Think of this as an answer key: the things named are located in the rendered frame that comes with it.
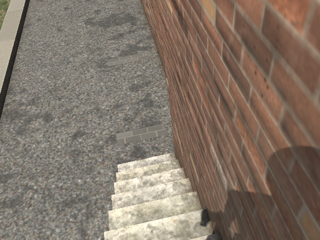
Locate stairs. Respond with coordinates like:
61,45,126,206
104,152,223,240

